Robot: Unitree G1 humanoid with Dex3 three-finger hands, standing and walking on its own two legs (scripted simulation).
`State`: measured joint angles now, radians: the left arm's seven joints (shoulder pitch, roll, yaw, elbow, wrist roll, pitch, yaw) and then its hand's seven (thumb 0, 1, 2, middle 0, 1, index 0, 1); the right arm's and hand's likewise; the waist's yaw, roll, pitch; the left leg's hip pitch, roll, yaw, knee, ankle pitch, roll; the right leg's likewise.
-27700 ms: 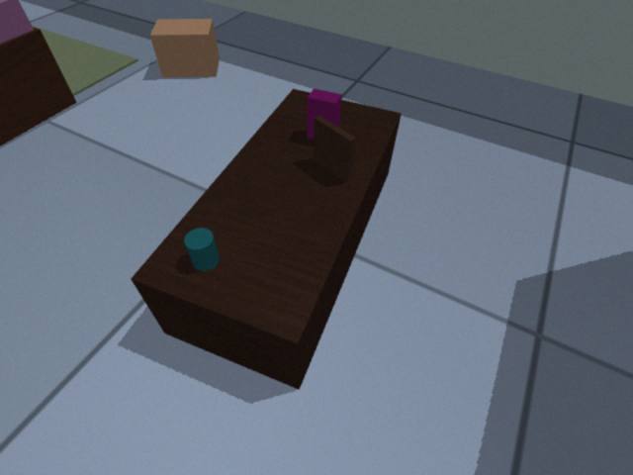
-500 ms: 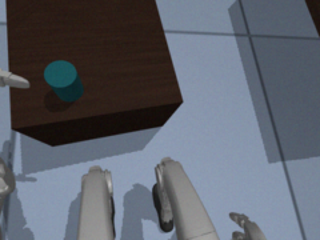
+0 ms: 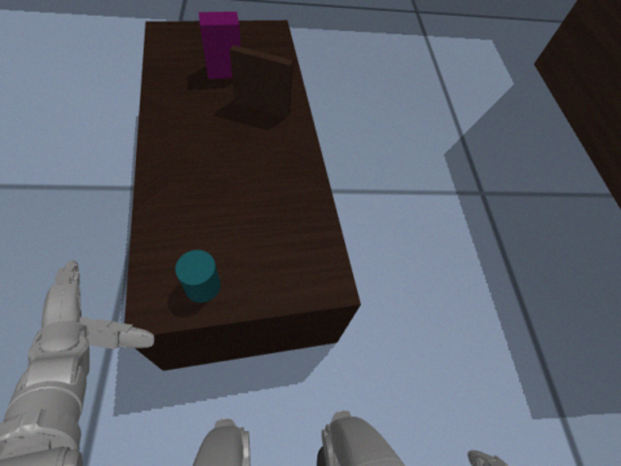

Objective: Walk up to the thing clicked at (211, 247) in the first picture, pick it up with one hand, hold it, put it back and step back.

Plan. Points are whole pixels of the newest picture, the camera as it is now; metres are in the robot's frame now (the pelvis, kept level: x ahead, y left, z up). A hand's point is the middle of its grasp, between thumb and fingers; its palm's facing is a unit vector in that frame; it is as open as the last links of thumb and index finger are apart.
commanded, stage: home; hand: left
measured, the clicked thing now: (199, 277) +0.49 +0.16 -0.31
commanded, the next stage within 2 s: none
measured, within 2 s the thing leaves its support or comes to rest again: neither
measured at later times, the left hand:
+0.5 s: hand (137, 452) +0.17 +0.18 -0.04, palm faces +0.16 -0.96 -0.25, open 17.3 cm
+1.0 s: hand out of the picture +0.15 +0.20 -0.07, palm faces -0.01 -0.94 -0.35, open 17.3 cm
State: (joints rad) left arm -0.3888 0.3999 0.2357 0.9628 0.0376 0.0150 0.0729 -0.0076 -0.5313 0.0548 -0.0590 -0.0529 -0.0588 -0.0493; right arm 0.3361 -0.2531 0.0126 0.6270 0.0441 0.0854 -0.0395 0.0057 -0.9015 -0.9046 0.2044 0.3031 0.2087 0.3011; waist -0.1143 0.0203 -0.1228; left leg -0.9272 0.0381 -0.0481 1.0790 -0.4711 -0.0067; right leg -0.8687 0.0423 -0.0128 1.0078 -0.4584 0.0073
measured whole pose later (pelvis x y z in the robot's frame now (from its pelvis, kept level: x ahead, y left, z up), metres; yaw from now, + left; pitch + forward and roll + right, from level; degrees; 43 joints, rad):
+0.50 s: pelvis +0.02 -0.01 +0.03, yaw +2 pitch +7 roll -1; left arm 0.42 0.20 -0.03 0.16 -0.04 0.15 0.13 -0.01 -0.51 0.06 -0.06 -0.06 -0.06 -0.05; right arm 0.20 -0.20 0.04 0.49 0.04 -0.01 -0.13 0.01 -0.90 -0.90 0.20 0.30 0.21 0.30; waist 0.00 0.02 -0.10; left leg -0.57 0.01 -0.05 0.88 -0.43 -0.01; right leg -0.52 0.01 -0.02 0.85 -0.44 0.00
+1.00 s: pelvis +0.01 -0.02 +0.04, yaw +2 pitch +1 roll +0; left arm 0.28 0.28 -0.02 0.56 0.05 0.04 0.04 -0.01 -0.52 0.06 -0.06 -0.06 -0.06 -0.05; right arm 0.23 -0.27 -0.01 0.76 -0.06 0.01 -0.03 0.01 -0.90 -0.91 0.21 0.30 0.21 0.30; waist -0.02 0.01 -0.03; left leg -0.42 0.00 -0.03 0.78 -0.39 -0.02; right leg -0.40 0.00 0.00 0.80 -0.42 -0.01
